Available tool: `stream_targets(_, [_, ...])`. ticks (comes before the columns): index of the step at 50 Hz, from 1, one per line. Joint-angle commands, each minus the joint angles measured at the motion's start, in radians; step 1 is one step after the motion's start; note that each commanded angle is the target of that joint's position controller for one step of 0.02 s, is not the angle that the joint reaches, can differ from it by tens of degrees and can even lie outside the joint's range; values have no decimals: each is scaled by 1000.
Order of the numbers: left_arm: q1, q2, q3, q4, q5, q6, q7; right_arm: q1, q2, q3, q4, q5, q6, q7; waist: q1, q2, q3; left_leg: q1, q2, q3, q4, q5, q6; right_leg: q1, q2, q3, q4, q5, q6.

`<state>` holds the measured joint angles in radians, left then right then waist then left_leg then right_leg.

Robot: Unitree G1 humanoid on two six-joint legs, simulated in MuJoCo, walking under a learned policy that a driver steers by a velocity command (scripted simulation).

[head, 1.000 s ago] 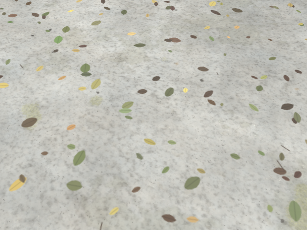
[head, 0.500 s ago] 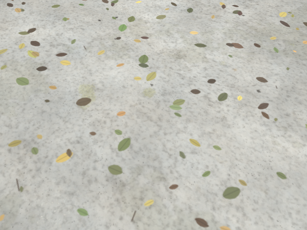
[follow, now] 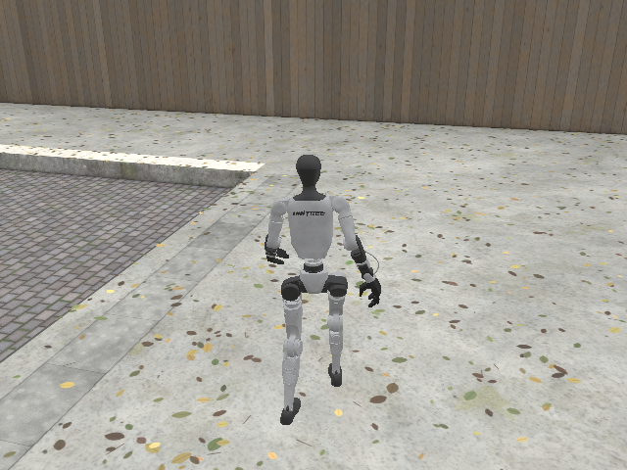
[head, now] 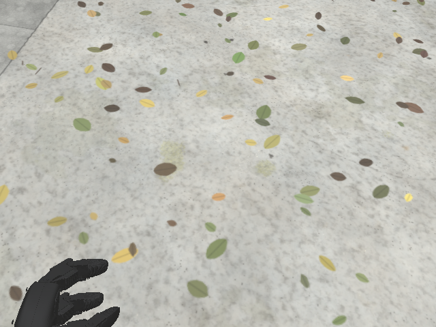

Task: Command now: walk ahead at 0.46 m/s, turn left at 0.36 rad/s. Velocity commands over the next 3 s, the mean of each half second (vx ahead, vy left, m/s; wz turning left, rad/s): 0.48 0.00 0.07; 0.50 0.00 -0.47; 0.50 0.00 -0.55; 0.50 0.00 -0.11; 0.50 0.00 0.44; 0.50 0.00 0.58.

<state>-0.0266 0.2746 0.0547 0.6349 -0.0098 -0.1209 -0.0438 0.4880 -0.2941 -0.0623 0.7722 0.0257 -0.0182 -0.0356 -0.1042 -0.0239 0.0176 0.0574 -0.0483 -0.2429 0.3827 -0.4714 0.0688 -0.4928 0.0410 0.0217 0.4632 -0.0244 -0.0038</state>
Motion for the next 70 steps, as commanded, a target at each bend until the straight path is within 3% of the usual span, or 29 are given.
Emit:
stream_targets(1, [312,210,74,-11,20,-17,22,-72,-99,-15,-89,-25,-14,5,230,123,-276,-272,116,-51,441,743,26,634,-163,146,31,-46,-139])
stream_targets(2, [424,271,90,46,25,-8,15,90,8,14,-86,-7,-23,8,159,-240,-436,-638,-57,27,801,18,-50,980,-414,648,-44,-250,-309])
stream_targets(3, [419,173,67,51,1,-8,9,76,-86,2,-69,15,-33,8,179,-209,-361,-750,-17,1,930,-83,-56,917,-429,779,-159,-399,-301])
stream_targets(4, [348,126,53,47,-6,-2,15,-52,-142,-15,-86,23,-38,12,190,-118,-187,-796,28,26,950,1,-55,765,-388,609,-176,-384,-265])
stream_targets(6, [269,99,39,52,10,10,20,-194,-127,-13,-121,-7,-51,17,154,-1,-35,-757,97,91,871,107,-52,511,-310,401,-215,-168,-238])
stream_targets(8, [255,80,29,62,21,5,24,-180,-92,-8,-122,-7,-51,28,107,-48,-28,-688,137,111,797,142,-51,416,-265,313,-264,-79,-235])
stream_targets(10, [264,91,30,83,4,-1,25,-186,-51,6,-125,-11,-45,34,94,-60,-9,-685,154,143,703,137,-63,366,-262,253,-305,-29,-251])
stream_targets(15, [292,160,41,109,-14,10,31,-366,-22,34,-178,-24,-64,49,141,-38,35,-616,147,206,351,384,-82,289,-213,110,-340,34,-222])
stream_targets(20, [386,200,48,145,-29,36,35,-465,-76,14,-218,-11,-82,64,152,-43,32,-513,94,195,164,456,-73,363,-257,167,-264,11,-172])
stream_targets(23, [389,181,37,147,-16,50,39,-284,-143,-28,-172,-13,-85,54,38,-35,-72,-208,69,223,94,397,-22,336,-198,134,-19,151,-109])
stream_targets(24, [379,119,12,121,4,47,38,-121,-208,-50,-154,-32,-83,42,-37,36,-208,42,220,87,117,379,37,192,-135,88,258,-3,-66])
stream_targets(25, [508,6,-22,95,-4,36,42,-51,-296,-67,-141,-51,-70,40,11,318,-363,324,477,-329,35,231,173,-123,-3,11,617,-501,-1])
stream_targets(26, [499,94,-2,111,-33,31,43,-41,-211,-49,-133,-42,-67,46,-11,282,-356,281,470,-479,-64,71,197,-230,-28,108,772,-553,2])
stream_targets(27, [418,155,18,95,-47,35,44,-100,-154,-31,-132,-31,-69,46,-6,208,-213,180,438,-327,-73,67,159,-290,-72,106,818,-472,-4])
stream_targets(30, [343,128,25,78,-22,58,44,-243,-71,-8,-125,-41,-79,50,72,157,-55,-99,331,-33,-151,304,118,-194,-158,87,726,-298,3])
stream_targets(35, [288,67,15,41,-13,96,37,-264,-100,-29,-83,-36,-107,41,104,93,11,-172,331,162,-243,489,135,-195,-171,86,592,-171,25])
stream_targets(40, [143,46,0,-7,-11,86,4,-234,-150,-44,-49,-30,-92,27,57,64,52,-141,307,326,-258,518,106,-159,-153,19,313,44,10])
stream_targets(45, [25,67,4,-74,-12,88,-19,-173,-191,-60,-10,-5,-62,27,33,64,84,-1,343,394,-191,622,74,-167,-125,-47,187,-46,-46])
stream_targets(47, [57,96,19,-85,-9,93,-22,-179,-221,-69,-10,3,-48,22,71,96,34,36,341,428,-63,943,52,-69,-66,-105,176,-147,-85])
stream_targets(49, [292,171,67,-32,-13,101,-10,-199,-224,-67,-18,11,-33,16,210,92,-104,-42,294,478,273,1118,9,265,26,-145,106,-134,-146])
stream_targets(50, [461,251,102,11,-17,113,10,-183,-183,-49,-35,-11,-39,12,277,7,-194,-287,252,476,572,828,-39,577,-52,19,92,-103,-199])
stream_targets(51, [414,364,112,-3,-23,104,18,-95,-34,-2,-98,-50,-63,23,140,-255,-265,-735,42,383,921,-105,-106,862,-310,606,-10,-275,-382])
stream_targets(52, [437,286,88,-38,-17,85,11,-192,-116,-9,-108,-15,-99,35,221,-131,-384,-834,32,150,1022,-137,-94,900,-378,825,-161,-405,-417])
stream_targets(53, [406,227,71,-21,-9,69,7,-285,-162,-22,-138,21,-116,42,227,-77,-234,-908,76,149,997,-30,-75,805,-352,679,-185,-337,-366])
stream_targets(55, [288,170,53,-30,-11,61,10,-290,-151,-20,-126,-20,-126,28,140,11,-97,-805,149,155,826,110,-71,533,-266,458,-180,-114,-303])
stream_targets(56, [251,147,44,-46,2,60,15,-271,-157,-25,-121,-32,-117,28,107,-8,-82,-733,167,147,782,148,-77,447,-236,400,-199,-21,-294])
stream_targets(60, [264,172,50,-25,-1,53,37,-290,-107,-13,-128,-45,-82,29,89,-5,-47,-672,150,183,620,237,-133,295,-190,289,-237,151,-300])
stream_targets(64, [320,189,54,6,-12,65,56,-450,-61,9,-166,-39,-85,39,149,-42,-12,-615,93,193,306,497,-150,243,-122,227,-221,42,-233])
stream_targets(70, [386,183,54,46,-18,80,65,-520,-110,-8,-187,-17,-106,65,165,-80,-9,-533,58,154,118,495,-109,352,-182,361,-115,-76,-195])
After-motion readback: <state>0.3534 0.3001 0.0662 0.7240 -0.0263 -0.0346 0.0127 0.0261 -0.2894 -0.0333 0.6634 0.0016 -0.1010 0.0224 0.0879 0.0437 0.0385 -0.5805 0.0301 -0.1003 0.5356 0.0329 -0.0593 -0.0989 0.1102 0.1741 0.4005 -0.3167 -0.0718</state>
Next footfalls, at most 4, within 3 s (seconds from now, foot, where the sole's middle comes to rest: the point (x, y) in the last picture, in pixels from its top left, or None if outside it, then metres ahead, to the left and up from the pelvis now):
0.02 right None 0.17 -0.12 -0.76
0.48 left None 0.42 0.16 -0.76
1.00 right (236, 259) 0.66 -0.14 -0.76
1.48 left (208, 175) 1.00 -0.08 -0.76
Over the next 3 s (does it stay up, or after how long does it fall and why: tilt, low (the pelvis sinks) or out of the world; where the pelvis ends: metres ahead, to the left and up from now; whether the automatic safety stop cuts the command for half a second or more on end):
stays up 1.51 -0.48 0.00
